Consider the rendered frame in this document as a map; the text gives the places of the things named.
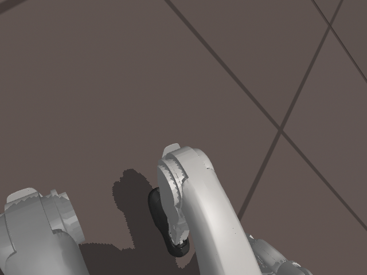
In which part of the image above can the right robot hand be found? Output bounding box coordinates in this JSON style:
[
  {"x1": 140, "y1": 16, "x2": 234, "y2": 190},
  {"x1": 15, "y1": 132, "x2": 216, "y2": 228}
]
[{"x1": 245, "y1": 233, "x2": 288, "y2": 275}]

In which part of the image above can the right robot arm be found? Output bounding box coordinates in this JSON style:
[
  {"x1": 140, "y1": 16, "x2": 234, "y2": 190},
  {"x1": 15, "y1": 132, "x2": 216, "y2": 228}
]
[{"x1": 276, "y1": 261, "x2": 312, "y2": 275}]

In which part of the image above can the right robot foot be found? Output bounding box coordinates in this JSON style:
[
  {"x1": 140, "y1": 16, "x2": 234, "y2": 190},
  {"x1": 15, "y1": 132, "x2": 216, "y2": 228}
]
[{"x1": 148, "y1": 187, "x2": 190, "y2": 257}]

